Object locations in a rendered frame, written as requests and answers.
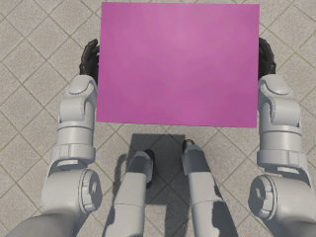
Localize left robot hand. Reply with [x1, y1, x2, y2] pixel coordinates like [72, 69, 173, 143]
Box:
[79, 39, 100, 86]

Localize right robot hand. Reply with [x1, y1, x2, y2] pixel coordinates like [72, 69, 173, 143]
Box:
[258, 37, 277, 81]

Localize robot right upper arm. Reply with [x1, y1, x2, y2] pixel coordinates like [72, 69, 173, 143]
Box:
[248, 174, 316, 237]

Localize left robot forearm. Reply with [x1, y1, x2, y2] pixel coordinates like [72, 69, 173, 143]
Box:
[40, 74, 98, 209]

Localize right robot forearm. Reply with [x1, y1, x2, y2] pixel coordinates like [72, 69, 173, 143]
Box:
[257, 74, 316, 219]

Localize robot left upper arm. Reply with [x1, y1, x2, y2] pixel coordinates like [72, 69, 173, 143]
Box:
[5, 168, 103, 237]

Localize carton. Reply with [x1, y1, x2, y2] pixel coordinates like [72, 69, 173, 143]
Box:
[96, 2, 260, 128]

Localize right robot foot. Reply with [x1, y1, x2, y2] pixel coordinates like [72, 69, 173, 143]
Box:
[182, 139, 195, 153]

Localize robot right shin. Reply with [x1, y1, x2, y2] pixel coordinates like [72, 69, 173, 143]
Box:
[184, 144, 206, 158]

